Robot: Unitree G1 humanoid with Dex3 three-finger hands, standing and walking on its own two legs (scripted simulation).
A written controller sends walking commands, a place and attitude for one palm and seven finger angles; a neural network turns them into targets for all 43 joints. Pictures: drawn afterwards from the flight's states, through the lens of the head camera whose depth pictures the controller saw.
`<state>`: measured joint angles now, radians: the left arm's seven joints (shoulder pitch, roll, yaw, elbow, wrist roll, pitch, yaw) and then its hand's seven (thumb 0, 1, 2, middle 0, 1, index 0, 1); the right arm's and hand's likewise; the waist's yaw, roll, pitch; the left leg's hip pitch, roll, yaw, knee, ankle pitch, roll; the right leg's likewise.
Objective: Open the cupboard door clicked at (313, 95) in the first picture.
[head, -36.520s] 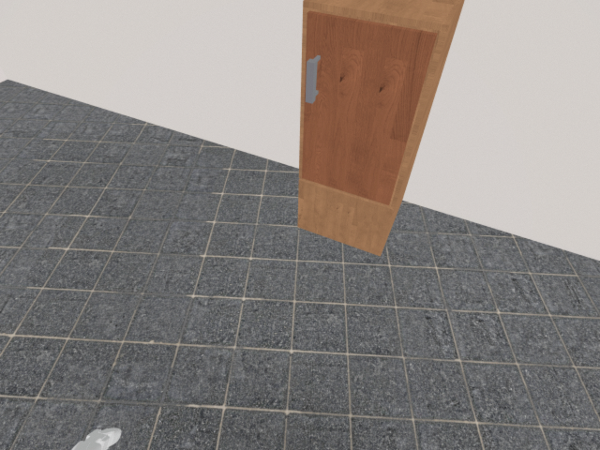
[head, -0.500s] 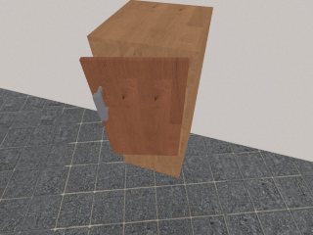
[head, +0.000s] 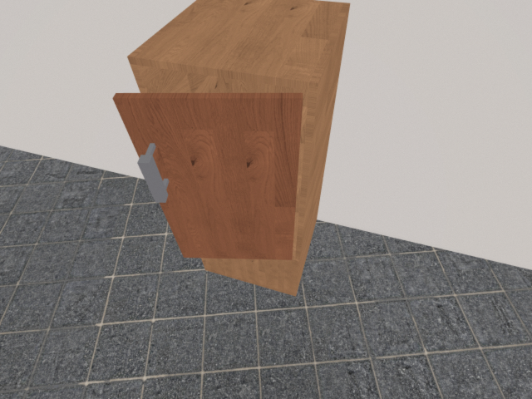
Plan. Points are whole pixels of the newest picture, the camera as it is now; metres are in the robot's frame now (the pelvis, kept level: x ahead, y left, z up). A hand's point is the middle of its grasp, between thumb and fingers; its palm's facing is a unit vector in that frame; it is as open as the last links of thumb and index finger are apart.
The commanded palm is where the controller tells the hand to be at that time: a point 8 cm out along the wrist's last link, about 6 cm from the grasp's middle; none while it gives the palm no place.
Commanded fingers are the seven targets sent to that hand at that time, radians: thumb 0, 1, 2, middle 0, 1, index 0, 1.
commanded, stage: shuffle to correct the standing spot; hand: left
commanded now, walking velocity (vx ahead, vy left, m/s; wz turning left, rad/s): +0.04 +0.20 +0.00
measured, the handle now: (156, 173) +0.55 +0.28 -0.03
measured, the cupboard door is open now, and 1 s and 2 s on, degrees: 15 15 15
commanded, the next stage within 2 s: come to a stop and stand still in 0.32 s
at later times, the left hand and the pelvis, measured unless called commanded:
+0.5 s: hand out of the picture +0.02 +0.23 -0.18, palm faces +0.08 -0.96 -0.26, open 7.4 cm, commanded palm none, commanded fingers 0.00 0.90 0.90 -0.20 -0.30 -0.20 -0.30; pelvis +0.00 +0.03 -0.01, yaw +1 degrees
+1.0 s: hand out of the picture +0.07 +0.19 -0.17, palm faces +0.03 -0.97 -0.23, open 7.3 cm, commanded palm none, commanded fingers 0.00 0.90 0.90 -0.20 -0.30 -0.20 -0.30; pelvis +0.01 +0.01 +0.00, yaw +1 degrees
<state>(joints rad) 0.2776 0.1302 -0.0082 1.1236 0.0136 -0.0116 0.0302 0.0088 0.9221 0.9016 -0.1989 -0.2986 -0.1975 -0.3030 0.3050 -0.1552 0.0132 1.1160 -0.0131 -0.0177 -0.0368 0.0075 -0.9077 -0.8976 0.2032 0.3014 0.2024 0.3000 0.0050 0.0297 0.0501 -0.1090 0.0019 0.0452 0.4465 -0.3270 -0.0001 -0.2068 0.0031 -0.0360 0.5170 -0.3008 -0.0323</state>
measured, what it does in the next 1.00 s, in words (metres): steps on the spot: right foot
